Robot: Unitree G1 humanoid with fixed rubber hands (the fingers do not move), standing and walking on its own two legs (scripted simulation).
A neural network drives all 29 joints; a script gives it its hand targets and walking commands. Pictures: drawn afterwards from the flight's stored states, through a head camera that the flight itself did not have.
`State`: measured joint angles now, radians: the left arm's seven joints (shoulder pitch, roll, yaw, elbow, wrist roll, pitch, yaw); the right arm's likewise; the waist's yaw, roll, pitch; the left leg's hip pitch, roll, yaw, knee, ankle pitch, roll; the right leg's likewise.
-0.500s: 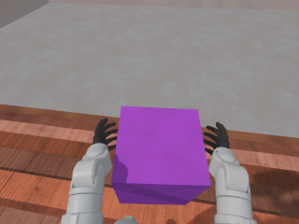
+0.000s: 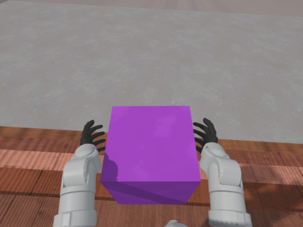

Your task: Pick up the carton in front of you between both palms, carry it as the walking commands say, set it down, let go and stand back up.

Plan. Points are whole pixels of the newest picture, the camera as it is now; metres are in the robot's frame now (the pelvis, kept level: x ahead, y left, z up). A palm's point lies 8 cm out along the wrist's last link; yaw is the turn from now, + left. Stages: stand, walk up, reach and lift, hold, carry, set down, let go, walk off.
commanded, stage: carry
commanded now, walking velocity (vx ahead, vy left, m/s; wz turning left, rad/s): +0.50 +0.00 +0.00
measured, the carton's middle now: (151, 159) +0.33 -0.01 +0.00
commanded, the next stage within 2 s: none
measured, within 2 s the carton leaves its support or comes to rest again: neither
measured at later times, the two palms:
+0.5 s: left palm (112, 111) +0.67 +0.15 -0.13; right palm (179, 114) +0.65 -0.16 -0.13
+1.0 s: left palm (118, 98) +0.98 +0.16 -0.31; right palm (164, 94) +1.02 -0.15 -0.31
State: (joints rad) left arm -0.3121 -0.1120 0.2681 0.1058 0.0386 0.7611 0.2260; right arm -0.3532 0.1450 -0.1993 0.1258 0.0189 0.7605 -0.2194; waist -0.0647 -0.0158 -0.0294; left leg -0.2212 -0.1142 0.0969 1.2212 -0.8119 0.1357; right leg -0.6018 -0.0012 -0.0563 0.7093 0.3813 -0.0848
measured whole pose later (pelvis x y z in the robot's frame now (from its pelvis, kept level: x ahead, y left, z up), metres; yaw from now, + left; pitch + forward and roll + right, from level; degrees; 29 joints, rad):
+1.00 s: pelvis +0.69 -0.01 -0.40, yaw +1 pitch +1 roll +0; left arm -0.33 -0.13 0.15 0.14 -0.02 0.73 0.25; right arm -0.32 0.07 -0.25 0.17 -0.02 0.69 -0.24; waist 0.12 -0.03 -0.09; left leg -0.53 -0.08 0.00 1.78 -0.67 0.06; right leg -0.35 0.09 -0.06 0.67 -0.26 -0.15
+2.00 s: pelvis +1.31 -0.01 -0.75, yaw +1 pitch +1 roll -1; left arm -0.31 -0.15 0.17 0.11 -0.03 0.77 0.26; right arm -0.33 0.09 -0.27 0.18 -0.01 0.74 -0.23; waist 0.10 0.01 -0.07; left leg -0.72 0.03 -0.05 1.32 -0.44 0.04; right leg -0.41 0.08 -0.07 0.89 -0.51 -0.08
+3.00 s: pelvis +1.91 +0.06 -1.05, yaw -1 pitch +4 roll -1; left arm -0.46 -0.22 0.24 -0.05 0.09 0.85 0.35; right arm -0.51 0.14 -0.19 0.01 0.00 0.86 -0.35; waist 0.00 0.02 0.00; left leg -0.56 -0.05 -0.01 1.78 -0.65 0.07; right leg -0.48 0.08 -0.09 0.56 -0.12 -0.11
